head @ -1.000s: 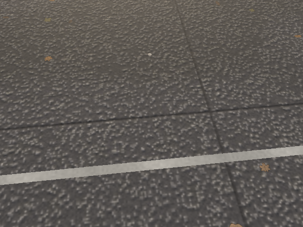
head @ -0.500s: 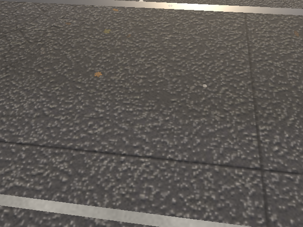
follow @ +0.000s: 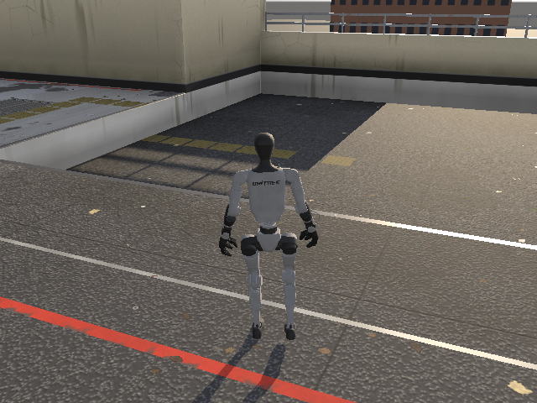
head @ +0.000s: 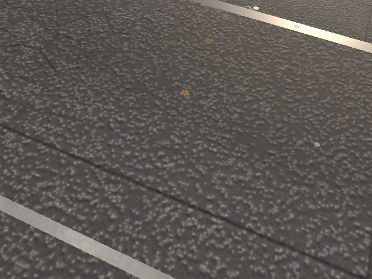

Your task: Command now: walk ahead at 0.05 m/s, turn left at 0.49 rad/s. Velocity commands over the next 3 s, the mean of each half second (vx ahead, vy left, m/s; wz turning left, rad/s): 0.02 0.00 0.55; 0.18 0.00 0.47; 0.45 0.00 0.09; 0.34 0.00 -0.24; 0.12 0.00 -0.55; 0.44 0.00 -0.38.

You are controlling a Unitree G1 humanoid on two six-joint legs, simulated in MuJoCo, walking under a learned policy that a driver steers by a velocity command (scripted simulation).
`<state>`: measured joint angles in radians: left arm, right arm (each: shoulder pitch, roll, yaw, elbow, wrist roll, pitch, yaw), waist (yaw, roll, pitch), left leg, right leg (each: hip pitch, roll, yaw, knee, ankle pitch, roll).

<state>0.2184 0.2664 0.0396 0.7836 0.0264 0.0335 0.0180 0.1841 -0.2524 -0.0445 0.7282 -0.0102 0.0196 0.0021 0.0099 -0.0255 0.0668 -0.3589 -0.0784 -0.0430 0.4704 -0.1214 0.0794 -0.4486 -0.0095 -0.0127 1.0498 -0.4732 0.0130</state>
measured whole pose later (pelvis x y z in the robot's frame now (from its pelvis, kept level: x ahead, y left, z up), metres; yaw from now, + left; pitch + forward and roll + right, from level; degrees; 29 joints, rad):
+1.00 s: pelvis +0.04 +0.03 +0.01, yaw +30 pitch +0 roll +0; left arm 0.24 0.31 0.07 0.79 0.04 0.02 -0.05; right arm 0.39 -0.24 -0.03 0.81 -0.01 -0.04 0.01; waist -0.01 -0.05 0.00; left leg 0.02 -0.09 -0.08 0.22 -0.23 0.09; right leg -0.58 -0.08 -0.02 0.89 -0.16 0.03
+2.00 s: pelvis +0.47 +0.27 +0.01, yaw +22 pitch +0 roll -1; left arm 0.22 0.28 0.08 0.86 0.02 0.02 0.00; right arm 0.19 -0.23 -0.02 0.86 -0.02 -0.06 -0.03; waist 0.01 -0.03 0.11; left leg -0.25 0.02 0.17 0.40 -0.15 0.08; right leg -0.57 0.00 -0.01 1.12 -0.36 0.01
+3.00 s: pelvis +0.73 +0.32 +0.01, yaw -6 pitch +3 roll +1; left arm 0.10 0.27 0.04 0.74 0.04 -0.02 -0.06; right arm 0.47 -0.22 -0.04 0.92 -0.02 -0.09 0.01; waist -0.07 -0.06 0.00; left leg 0.01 -0.03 0.04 0.22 -0.27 0.03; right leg -0.61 -0.03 0.00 0.76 -0.14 -0.02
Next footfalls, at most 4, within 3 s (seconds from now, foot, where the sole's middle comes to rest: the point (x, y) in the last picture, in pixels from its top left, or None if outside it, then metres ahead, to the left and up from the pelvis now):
0.28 right None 0.06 -0.12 -0.77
0.70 left None -0.03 0.08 -0.77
1.22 right None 0.34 0.07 -0.77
1.76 left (76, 257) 0.51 0.38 -0.77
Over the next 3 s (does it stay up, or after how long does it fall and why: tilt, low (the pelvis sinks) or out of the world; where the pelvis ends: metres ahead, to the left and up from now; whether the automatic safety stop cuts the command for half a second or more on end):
stays up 0.73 0.32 0.01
